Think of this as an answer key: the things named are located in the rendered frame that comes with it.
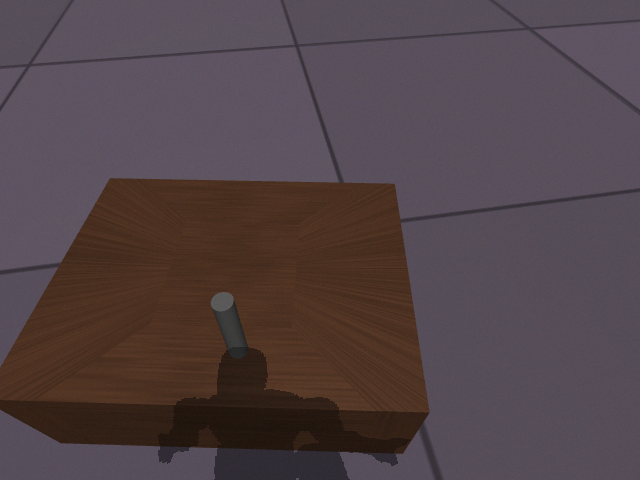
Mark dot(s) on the can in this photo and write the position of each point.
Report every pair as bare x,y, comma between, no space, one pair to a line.
227,317

